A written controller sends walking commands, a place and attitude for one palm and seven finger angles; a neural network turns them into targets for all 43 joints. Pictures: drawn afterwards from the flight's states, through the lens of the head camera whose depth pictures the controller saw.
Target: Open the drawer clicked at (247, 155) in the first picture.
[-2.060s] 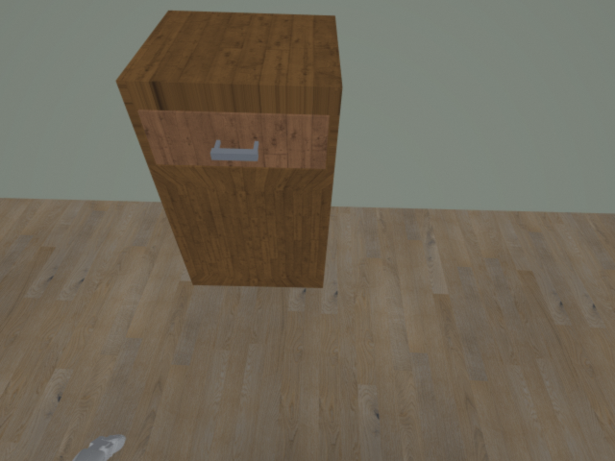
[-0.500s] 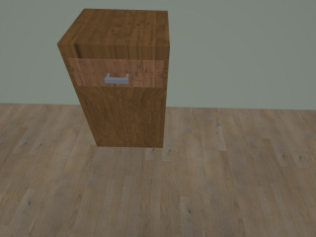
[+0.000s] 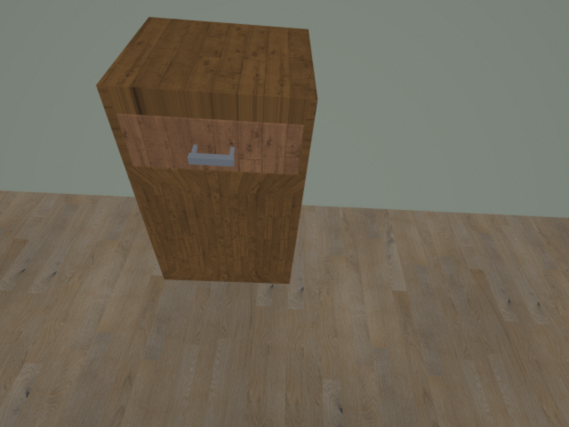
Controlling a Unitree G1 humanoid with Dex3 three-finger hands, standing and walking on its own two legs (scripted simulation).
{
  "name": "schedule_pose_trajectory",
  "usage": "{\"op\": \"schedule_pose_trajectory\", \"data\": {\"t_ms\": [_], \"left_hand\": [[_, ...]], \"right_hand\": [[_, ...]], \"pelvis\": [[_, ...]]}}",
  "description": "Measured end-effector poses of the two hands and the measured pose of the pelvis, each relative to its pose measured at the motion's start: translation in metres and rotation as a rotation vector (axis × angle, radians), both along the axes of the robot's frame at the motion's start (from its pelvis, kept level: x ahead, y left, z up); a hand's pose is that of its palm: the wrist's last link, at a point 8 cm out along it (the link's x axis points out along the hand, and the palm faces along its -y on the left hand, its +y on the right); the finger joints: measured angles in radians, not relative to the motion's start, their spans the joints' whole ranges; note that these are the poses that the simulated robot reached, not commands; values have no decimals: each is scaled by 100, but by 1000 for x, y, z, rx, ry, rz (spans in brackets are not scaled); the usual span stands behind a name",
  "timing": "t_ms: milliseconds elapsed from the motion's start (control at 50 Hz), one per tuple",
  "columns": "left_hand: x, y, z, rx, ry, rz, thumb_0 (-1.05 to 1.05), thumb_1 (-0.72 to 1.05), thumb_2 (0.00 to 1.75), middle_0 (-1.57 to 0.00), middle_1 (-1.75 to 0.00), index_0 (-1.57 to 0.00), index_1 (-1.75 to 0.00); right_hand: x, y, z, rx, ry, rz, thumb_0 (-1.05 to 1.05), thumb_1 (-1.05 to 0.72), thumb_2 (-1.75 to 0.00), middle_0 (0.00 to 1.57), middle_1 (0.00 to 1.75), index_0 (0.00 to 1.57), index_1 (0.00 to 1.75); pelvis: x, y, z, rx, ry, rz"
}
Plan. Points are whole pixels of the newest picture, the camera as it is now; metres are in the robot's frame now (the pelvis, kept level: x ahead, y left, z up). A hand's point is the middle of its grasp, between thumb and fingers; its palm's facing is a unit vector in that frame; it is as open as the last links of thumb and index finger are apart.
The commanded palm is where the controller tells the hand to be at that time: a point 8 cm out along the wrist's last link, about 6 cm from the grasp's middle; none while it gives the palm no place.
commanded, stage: take the last steps up to it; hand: left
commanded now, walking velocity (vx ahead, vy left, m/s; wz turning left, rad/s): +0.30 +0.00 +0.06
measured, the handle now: (212, 154) +0.75 +0.22 -0.09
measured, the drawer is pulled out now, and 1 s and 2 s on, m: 0.00 0.00 0.00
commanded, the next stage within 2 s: come to a stop and stand still in 0.40 s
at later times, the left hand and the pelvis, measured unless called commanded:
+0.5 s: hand (200, 361) +0.26 +0.16 -0.16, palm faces +0.11 -0.98 -0.19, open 7.3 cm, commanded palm none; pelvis +0.18 -0.02 +0.00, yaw +4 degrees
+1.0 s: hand (180, 398) +0.20 +0.18 -0.17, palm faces +0.08 -0.97 -0.23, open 7.4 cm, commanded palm none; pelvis +0.20 -0.01 +0.00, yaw +0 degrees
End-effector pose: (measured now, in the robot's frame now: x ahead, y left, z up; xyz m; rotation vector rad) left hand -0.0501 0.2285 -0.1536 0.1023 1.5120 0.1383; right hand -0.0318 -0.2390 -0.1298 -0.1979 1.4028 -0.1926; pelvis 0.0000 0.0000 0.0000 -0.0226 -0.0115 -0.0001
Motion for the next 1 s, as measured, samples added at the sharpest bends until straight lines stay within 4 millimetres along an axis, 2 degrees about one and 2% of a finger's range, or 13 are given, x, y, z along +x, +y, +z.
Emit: {"op": "schedule_pose_trajectory", "data": {"t_ms": [40, 100, 220, 300, 340, 380, 480, 560, 660, 720, 820, 900, 1000], "left_hand": [[16, 1, 3, -5, 5, -7, 1, 90, 90, -20, -30, -20, -29], [57, 3, 6, -9, -46, -14, 1, 90, 90, -20, -30, -20, -29], [171, -4, 9, -7, -208, -60, 1, 91, 90, -20, -30, -19, -29], [251, -18, 7, 5, -324, -100, 1, 91, 90, -20, -30, -19, -29], [282, -24, 4, 19, -389, -98, 1, 91, 90, -20, -30, -20, -29], [298, -28, 6, 28, -429, -75, 0, 91, 90, -20, -30, -20, -29], [297, -29, 16, 47, -400, 2, 0, 92, 90, -20, -30, -20, -29], [288, -14, 22, 83, -340, 25, -2, 95, 90, -20, -30, -20, -29], [274, -8, 14, 59, -242, 56, -1, 93, 90, -20, -30, -20, -29], [266, -3, 2, 34, -188, 86, 0, 92, 90, -20, -30, -20, -29], [253, 0, 0, 24, -113, 100, 0, 91, 90, -20, -30, -20, -29], [246, 1, 8, 40, -73, 74, 0, 91, 90, -20, -30, -20, -29], [245, -2, 16, 83, -86, 34, 1, 91, 90, -20, -30, -20, -29]], "right_hand": [[-14, 13, 3, 11, 47, -31, 0, -90, -90, 20, 30, 20, 30], [-37, 32, 10, 40, 155, -69, 0, -90, -90, 20, 30, 20, 30], [-56, 54, 18, 95, 338, -138, 0, -90, -90, 20, 30, 20, 30], [-37, 51, 8, 116, 395, -172, 0, -90, -90, 20, 30, 21, 30], [-16, 42, -3, 121, 398, -173, 0, -90, -90, 20, 30, 21, 30], [18, 30, -12, 115, 353, -158, 0, -90, -90, 20, 30, 21, 30], [141, 3, -19, 82, 107, -63, 0, -90, -90, 20, 30, 20, 30], [236, -2, -12, 69, -87, 9, 0, -91, -90, 20, 30, 20, 30], [306, -1, -2, 24, -185, 66, 1, -95, -90, 20, 30, 20, 30], [327, 10, -4, 15, -201, 90, 1, -94, -90, 20, 30, 20, 30], [340, 26, 1, 20, -191, 112, 0, -94, -90, 20, 30, 20, 30], [338, 23, 1, 27, -191, 102, -1, -93, -90, 20, 30, 20, 30], [319, 2, -7, 44, -193, 57, 0, -91, -90, 20, 30, 21, 30]], "pelvis": [[11, 3, 3, -5, -1, 8], [27, 5, 7, -6, 0, 20], [68, 0, 3, 9, 4, 22], [106, -9, -9, 13, -4, 21], [128, -16, -18, 22, -13, 30], [142, -20, -19, 13, -27, 47], [170, -24, -5, 5, -41, 70], [189, -21, 3, 0, -27, 76], [211, -8, 3, -10, -23, 66], [222, 3, -3, -20, -27, 67], [223, 7, 0, 15, -20, 42], [213, 3, 3, 15, -3, 27], [198, -13, 2, 26, 3, 6]]}}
